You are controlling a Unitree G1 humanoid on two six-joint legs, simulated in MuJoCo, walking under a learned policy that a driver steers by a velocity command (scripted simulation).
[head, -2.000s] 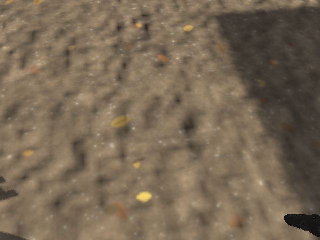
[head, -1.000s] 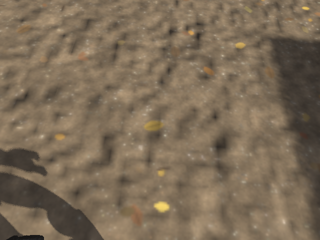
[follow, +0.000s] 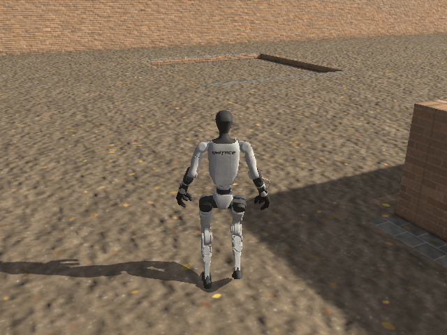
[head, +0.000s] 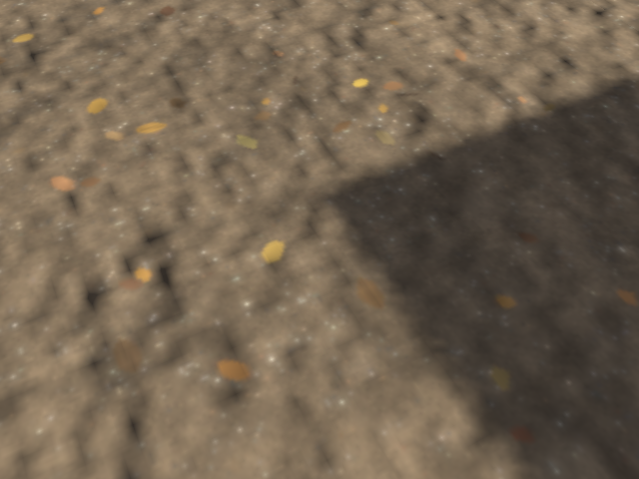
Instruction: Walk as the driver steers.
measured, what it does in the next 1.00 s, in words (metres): walks ahead, turning left: right foot, then left foot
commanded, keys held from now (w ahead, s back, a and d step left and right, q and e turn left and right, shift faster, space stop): w+q+shift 0.96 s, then w+e+shift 0.04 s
